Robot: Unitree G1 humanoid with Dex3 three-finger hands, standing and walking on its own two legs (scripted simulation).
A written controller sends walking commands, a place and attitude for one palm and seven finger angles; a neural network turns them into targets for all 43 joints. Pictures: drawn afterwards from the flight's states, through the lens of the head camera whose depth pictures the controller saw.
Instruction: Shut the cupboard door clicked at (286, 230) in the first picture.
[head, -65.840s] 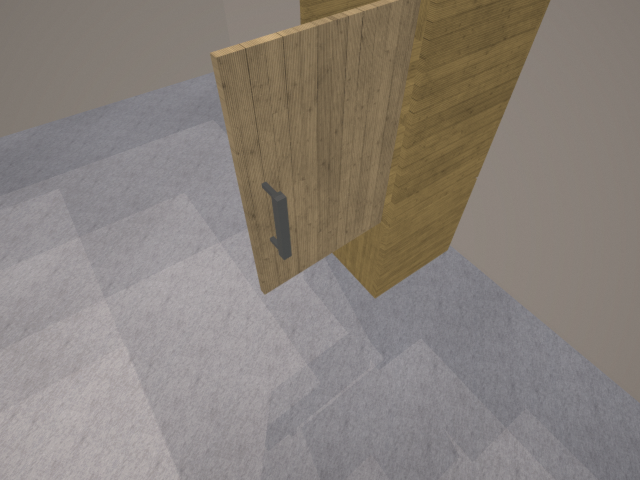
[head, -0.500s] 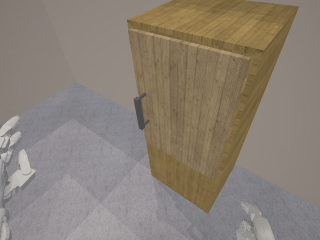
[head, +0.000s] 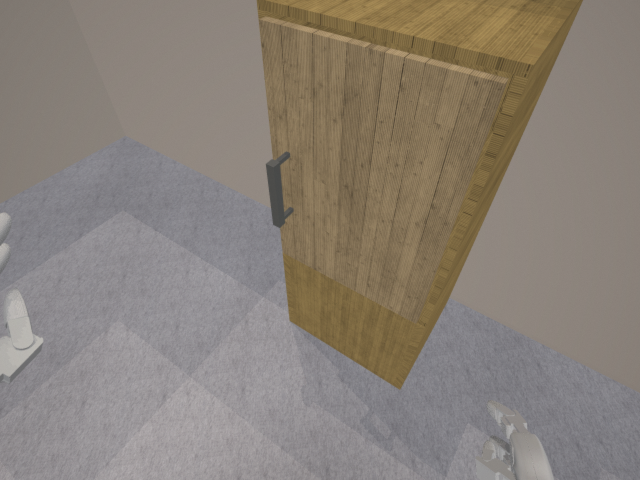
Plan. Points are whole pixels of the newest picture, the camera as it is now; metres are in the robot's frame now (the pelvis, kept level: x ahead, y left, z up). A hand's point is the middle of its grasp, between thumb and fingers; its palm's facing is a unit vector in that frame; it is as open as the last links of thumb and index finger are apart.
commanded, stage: step back with the hand held close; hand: left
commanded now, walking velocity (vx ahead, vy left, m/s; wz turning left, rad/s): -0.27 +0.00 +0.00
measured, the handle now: (281, 190) +0.69 +0.13 -0.08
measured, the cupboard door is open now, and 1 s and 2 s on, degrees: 1 1 1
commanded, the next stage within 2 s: stop stepping back and stand still in 1.12 s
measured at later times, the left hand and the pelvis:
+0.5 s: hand out of the picture +0.14 +0.27 +0.17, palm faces +0.47 -0.78 -0.42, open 7.4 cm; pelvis -0.05 +0.00 -0.01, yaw +2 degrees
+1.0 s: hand out of the picture +0.07 +0.28 +0.18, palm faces +0.43 -0.81 -0.40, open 7.4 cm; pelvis -0.12 +0.02 -0.01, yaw +1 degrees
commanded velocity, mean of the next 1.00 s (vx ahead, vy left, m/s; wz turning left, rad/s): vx -0.38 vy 0.00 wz -0.05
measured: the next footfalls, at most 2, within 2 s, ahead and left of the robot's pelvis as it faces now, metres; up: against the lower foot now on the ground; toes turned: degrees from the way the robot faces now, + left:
right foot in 0.74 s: -0.11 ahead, -0.13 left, +0.00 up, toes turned +5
right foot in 1.34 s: -0.25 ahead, -0.05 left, +0.00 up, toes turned -6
